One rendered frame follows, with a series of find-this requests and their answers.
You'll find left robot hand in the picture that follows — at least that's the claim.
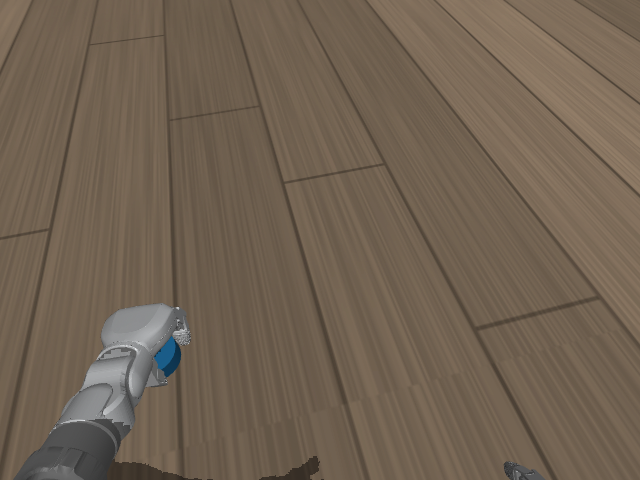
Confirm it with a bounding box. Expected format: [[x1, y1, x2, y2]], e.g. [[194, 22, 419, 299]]
[[101, 303, 191, 387]]

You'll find left robot arm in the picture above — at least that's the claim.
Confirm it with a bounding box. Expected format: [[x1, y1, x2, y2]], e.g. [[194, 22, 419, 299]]
[[13, 341, 153, 480]]

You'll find tin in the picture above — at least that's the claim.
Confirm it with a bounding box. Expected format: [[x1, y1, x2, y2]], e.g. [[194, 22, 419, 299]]
[[154, 336, 181, 377]]

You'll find right robot hand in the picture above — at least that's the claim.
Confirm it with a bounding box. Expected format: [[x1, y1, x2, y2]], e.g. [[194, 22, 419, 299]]
[[504, 461, 546, 480]]

